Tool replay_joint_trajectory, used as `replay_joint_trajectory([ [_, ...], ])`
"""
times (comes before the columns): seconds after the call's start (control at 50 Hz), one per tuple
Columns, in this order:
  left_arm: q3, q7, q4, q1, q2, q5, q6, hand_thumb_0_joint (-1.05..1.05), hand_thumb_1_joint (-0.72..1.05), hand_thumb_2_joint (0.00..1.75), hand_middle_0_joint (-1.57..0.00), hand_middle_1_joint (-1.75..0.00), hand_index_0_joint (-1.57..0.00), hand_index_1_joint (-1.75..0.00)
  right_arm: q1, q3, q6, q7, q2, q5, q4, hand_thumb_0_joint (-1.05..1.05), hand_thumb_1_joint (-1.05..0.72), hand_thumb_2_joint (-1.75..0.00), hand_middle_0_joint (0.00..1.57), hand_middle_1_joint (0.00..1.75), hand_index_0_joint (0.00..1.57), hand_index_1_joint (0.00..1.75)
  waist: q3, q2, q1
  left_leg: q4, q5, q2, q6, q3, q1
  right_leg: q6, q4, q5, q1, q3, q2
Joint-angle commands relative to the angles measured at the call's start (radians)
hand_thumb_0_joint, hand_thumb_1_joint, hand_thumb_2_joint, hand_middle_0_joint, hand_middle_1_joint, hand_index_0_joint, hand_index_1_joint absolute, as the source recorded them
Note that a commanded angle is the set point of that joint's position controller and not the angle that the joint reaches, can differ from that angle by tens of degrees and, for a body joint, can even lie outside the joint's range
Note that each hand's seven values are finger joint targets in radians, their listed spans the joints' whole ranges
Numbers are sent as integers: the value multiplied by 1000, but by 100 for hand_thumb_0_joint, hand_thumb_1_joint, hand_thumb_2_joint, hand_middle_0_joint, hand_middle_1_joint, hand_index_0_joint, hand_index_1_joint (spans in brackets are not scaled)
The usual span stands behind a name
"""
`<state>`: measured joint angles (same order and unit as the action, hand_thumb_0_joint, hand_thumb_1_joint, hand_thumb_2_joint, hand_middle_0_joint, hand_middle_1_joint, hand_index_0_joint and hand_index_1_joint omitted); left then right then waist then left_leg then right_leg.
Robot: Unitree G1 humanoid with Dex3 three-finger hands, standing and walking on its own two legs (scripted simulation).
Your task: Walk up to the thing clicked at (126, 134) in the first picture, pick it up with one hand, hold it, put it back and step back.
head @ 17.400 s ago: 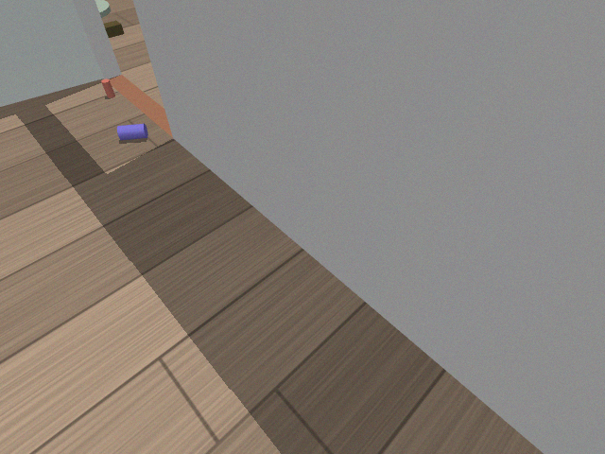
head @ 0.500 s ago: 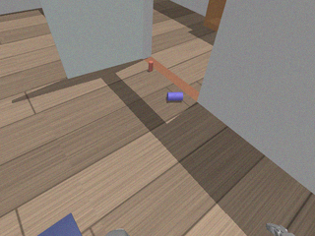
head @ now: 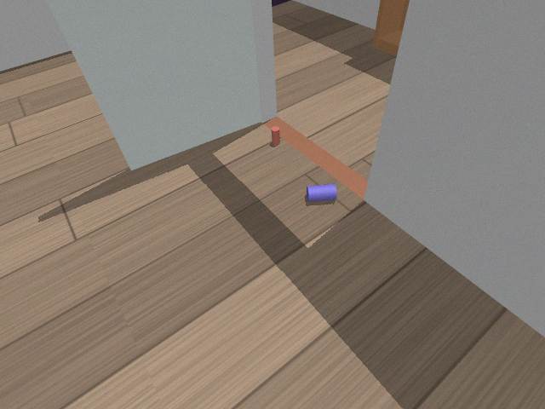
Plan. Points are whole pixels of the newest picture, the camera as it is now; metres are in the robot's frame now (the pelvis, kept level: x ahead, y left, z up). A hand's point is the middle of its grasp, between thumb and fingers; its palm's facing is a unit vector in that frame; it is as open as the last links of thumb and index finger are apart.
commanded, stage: walk up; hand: right
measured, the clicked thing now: (321, 192) +1.18 -0.21 -0.72
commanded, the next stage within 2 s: none
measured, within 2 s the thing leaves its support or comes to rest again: neither
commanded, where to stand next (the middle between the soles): +0.80 +0.03 m, yaw +0 degrees
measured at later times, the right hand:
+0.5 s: hand (410, 307) +0.31 -0.24 -0.11, palm faces -0.04 +0.92 -0.38, open 7.4 cm
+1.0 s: hand (411, 233) +0.49 -0.30 -0.14, palm faces -0.09 +0.94 -0.32, open 7.4 cm
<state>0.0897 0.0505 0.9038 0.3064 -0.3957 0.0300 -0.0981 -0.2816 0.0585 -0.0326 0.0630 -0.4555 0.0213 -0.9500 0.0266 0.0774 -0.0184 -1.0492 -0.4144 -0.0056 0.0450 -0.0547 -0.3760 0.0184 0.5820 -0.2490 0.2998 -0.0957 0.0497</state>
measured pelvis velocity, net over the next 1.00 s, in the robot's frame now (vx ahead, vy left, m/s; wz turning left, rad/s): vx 0.43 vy -0.03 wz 0.02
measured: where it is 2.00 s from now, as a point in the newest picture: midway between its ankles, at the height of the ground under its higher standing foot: (275, 271)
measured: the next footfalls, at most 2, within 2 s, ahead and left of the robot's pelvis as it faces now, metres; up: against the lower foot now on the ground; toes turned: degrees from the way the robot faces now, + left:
left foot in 0.30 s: +0.29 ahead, +0.15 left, +0.00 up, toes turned +6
right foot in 0.68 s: +0.46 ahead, -0.13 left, +0.00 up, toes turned -5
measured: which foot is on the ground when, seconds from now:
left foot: up 0.00-0.28, down 0.30-0.72, up 0.74-1.00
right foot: down 0.00-0.30, up 0.32-0.66, down 0.68-1.00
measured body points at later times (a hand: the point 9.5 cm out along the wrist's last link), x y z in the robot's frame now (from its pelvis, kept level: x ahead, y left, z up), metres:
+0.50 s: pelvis +0.22 +0.03 +0.00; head +0.23 +0.05 +0.45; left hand +0.27 +0.35 -0.12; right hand +0.31 -0.29 -0.09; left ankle +0.25 +0.15 -0.73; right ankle +0.24 -0.11 -0.68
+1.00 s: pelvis +0.43 -0.03 +0.01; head +0.44 -0.05 +0.46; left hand +0.46 +0.30 -0.08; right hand +0.49 -0.35 -0.12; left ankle +0.52 +0.14 -0.67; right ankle +0.42 -0.13 -0.73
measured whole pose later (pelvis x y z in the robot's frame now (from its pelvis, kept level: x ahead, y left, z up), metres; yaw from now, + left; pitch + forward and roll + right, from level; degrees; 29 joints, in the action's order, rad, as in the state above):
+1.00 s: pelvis +0.43 -0.03 +0.01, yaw +1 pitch -3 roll +0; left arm 0.05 0.04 0.86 0.35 -0.39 0.01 -0.10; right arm -0.28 0.05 -0.02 0.08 -0.45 0.01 -0.90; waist 0.07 0.06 -0.01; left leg -0.88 -0.23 -0.09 0.00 -0.02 -0.53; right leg 0.04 0.43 -0.25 0.13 -0.11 0.02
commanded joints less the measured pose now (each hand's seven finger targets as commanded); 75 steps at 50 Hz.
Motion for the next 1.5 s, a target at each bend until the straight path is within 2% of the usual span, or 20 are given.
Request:
replay_joint_trajectory([
  [0.0,58,-23,-71,20,-283,-20,-28,0,90,90,-20,-30,-20,-30,-22,50,-35,1,-189,-16,72,0,-90,-90,20,30,20,30,41,-230,7,40,103,-78,-27,-36,-250,174,-378,-155,-190,302,251],
  [0.16,52,-20,-90,35,-294,-19,-14,0,90,90,-20,-30,-20,-30,126,41,-33,28,-136,-9,134,0,-90,-90,20,30,20,30,28,-214,-16,433,251,-51,-16,115,-79,161,-294,174,-198,96,195],
  [0.24,40,-24,-114,4,-263,-25,3,0,90,90,-20,-30,-20,-30,-26,68,-40,12,-157,-8,80,0,-90,-90,20,30,20,30,-59,-99,86,506,257,2,15,156,278,108,-9,208,-68,33,154],
  [0.26,17,-24,-117,42,-207,-24,2,0,90,90,-20,-30,-20,-30,-131,91,-49,-1,-205,-5,57,0,-90,-90,20,30,20,30,-124,49,129,558,138,-55,34,61,448,79,237,138,48,-19,85],
  [0.3,7,-29,-125,58,-213,-29,14,0,90,90,-20,-30,-20,-30,-168,111,-61,-21,-341,-11,94,0,-90,-90,20,30,20,30,-106,153,139,820,-194,-438,197,-640,478,28,602,-297,347,94,-45],
  [0.42,21,-4,-40,93,-236,-26,20,0,90,90,-20,-30,-20,-30,15,73,-69,-24,-221,-19,148,0,-90,-90,20,30,20,30,63,83,32,818,42,-276,189,-167,128,2,433,-90,227,150,63],
  [0.58,25,23,-94,-60,-195,-9,6,0,90,90,-20,-30,-20,-30,-15,75,-72,-13,-237,-7,179,0,-90,-90,20,30,20,30,31,66,66,765,85,-249,162,-24,137,-14,50,59,122,36,36],
  [0.66,61,4,-24,138,-255,-5,-9,0,90,90,-20,-30,-20,-30,18,42,-59,-15,-182,-1,190,0,-90,-90,20,30,20,30,-53,-112,-67,420,146,-175,97,83,-58,12,-24,8,-291,7,-28],
  [0.68,83,-11,-11,247,-332,5,-17,0,90,90,-20,-30,-20,-30,-32,21,-57,-17,-109,-8,194,0,-90,-90,20,30,20,30,-117,-342,-111,66,141,-84,43,155,-166,72,-183,-244,-406,281,136],
  [0.7,97,-17,-56,221,-411,-8,-22,0,90,90,-20,-30,-20,-30,-77,25,-48,-23,-119,-26,186,0,-90,-90,20,30,20,30,-105,-398,-87,-91,-104,51,10,100,-364,178,-370,-363,-448,776,379],
  [0.72,96,-17,-68,163,-400,-37,-15,0,90,90,-20,-30,-20,-30,-28,40,-41,-39,-220,-14,165,0,-90,-90,20,30,20,30,-60,-226,-73,-169,-101,-29,19,-16,-354,248,-359,-356,-339,787,410],
  [0.8,40,-32,-94,38,-282,-35,-21,0,90,90,-20,-30,-20,-30,-111,38,-27,-28,-188,-31,95,0,-90,-90,20,30,20,30,26,-217,21,-34,102,-94,-6,-37,-217,129,-320,77,-149,306,240],
  [0.9,44,-32,-114,46,-283,-26,-27,0,90,90,-20,-30,-20,-30,-35,38,-13,-1,-160,-13,122,0,-90,-90,20,30,20,30,44,-218,2,133,178,-104,-42,15,-236,187,-360,98,-183,210,235],
  [1.08,46,-29,-130,52,-291,-23,-10,0,90,90,-20,-30,-20,-30,121,49,-24,23,-119,-7,155,0,-90,-90,20,30,20,30,67,-199,-14,449,267,-60,-8,116,-29,157,-284,143,-134,123,206],
  [1.14,28,-36,-145,50,-249,-22,-2,0,90,90,-20,-30,-20,-30,-43,72,-43,3,-155,-6,107,0,-90,-90,20,30,20,30,-42,-65,80,544,223,-31,20,96,271,111,24,232,-77,75,155],
  [1.16,3,-35,-150,101,-185,-26,-4,0,90,90,-20,-30,-20,-30,-128,95,-54,-9,-217,3,92,0,-90,-90,20,30,20,30,-107,100,109,623,104,-128,52,-48,425,73,278,136,50,5,68],
  [1.18,-20,-31,-166,134,-133,-27,-1,0,90,90,-20,-30,-20,-30,-161,109,-61,-24,-290,-1,117,0,-90,-90,20,30,20,30,-128,244,106,721,29,-362,119,-450,539,26,473,-253,267,14,-57],
  [1.2,8,-43,-138,102,-236,-26,12,0,90,90,-20,-30,-20,-30,-134,107,-55,-24,-307,-14,121,0,-90,-90,20,30,20,30,-87,135,115,781,-31,-426,220,-574,458,27,574,-294,319,94,-38],
  [1.32,10,-18,-64,133,-227,-24,22,0,90,90,-20,-30,-20,-30,0,69,-53,-30,-193,-21,171,0,-90,-90,20,30,20,30,25,100,31,771,196,-238,184,-113,160,-2,399,-110,201,113,40],
  [1.48,28,-5,-66,80,-201,-10,-6,0,90,90,-20,-30,-20,-30,48,69,-39,-6,-217,-9,216,0,-90,-90,20,30,20,30,12,40,16,703,-109,-225,154,-28,-11,-16,-6,96,-59,1,-5],
])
